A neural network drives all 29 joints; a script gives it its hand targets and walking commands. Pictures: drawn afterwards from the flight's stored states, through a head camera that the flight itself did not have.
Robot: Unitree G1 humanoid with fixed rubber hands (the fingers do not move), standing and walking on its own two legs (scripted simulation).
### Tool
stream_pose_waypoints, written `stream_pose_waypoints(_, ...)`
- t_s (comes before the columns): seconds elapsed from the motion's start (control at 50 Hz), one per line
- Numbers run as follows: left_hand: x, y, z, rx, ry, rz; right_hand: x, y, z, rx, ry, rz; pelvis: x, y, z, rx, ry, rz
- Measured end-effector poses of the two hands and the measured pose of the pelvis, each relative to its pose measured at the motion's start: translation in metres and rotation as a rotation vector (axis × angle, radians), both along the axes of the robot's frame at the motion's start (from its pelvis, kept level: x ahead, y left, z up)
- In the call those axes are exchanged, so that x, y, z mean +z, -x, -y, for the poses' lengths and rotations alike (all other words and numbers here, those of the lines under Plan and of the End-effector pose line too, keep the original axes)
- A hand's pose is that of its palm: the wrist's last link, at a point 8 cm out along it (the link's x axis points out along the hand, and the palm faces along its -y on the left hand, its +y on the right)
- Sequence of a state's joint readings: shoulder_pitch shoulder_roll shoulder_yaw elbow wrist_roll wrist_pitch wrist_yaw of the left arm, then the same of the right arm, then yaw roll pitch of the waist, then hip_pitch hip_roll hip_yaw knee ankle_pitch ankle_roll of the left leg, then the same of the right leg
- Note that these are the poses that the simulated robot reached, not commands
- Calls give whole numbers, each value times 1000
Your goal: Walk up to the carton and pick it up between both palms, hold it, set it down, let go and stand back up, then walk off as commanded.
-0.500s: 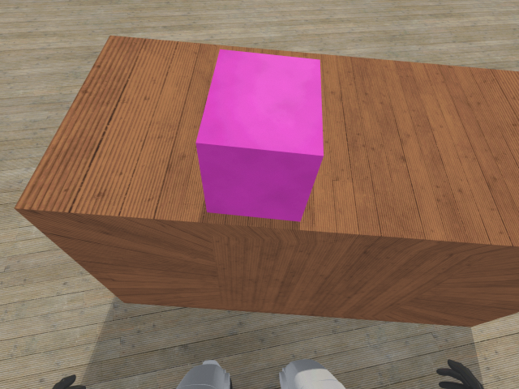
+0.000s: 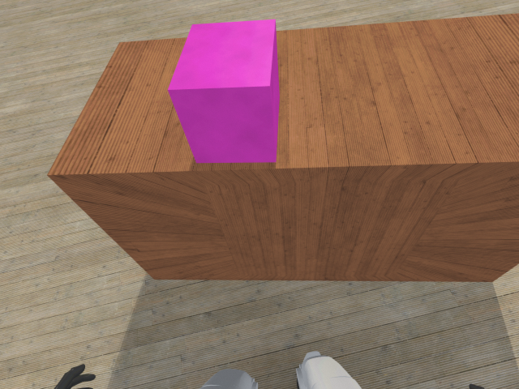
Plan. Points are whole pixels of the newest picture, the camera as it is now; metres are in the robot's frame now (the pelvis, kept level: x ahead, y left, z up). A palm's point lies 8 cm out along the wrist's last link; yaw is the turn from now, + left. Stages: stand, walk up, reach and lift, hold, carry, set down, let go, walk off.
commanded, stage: walk off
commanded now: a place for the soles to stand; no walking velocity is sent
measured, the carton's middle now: (234, 93) +0.68 +0.06 +0.04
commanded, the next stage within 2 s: stand in 1.56 s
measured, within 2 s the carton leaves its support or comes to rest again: neither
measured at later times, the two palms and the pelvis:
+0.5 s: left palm out of the picture -0.03 +0.33 -0.10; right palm out of the picture -0.07 -0.31 -0.08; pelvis -0.14 +0.02 +0.01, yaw -2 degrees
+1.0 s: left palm out of the picture -0.15 +0.33 -0.09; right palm out of the picture -0.20 -0.31 -0.11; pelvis -0.27 +0.01 +0.00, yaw -1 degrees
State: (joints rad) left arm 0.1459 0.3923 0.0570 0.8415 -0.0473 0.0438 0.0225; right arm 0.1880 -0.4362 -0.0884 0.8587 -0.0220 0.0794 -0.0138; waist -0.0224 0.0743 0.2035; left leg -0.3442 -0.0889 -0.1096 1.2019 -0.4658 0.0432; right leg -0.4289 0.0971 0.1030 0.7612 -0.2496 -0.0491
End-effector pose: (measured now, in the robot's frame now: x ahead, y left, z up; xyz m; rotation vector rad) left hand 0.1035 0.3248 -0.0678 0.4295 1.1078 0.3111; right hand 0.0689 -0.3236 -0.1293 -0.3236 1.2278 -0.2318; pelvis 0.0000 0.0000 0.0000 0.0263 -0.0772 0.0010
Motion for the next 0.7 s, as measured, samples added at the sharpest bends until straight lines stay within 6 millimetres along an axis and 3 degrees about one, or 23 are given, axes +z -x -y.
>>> stream_pose_waypoints(0.16, -20, 39, -19, -6, 46, 59, 3, 72, -18, 1, 43, -24, -11, 54, -24, 11, 40, 24)
stream_pose_waypoints(0.26, -23, 64, -21, -17, 94, 65, 24, 121, -26, -26, 69, -32, -1, 81, -34, -10, 41, 62)
stream_pose_waypoints(0.36, -26, 89, -22, -35, 99, 13, 45, 126, -23, -4, 99, 12, 7, 106, -32, -23, 54, 12)
stream_pose_waypoints(0.44, -31, 112, -17, -47, 92, -50, 50, 129, -17, 24, 103, 45, 8, 127, -25, -35, 57, -52)
stream_pose_waypoints(0.56, -31, 146, 2, -50, 64, -92, 35, 154, 0, 29, 74, 35, 3, 159, -4, -38, 30, -92)
stream_pose_waypoints(0.7, -8, 181, 15, -46, 27, -54, 25, 177, 11, 13, 34, 64, 10, 194, 11, -35, 0, -39)
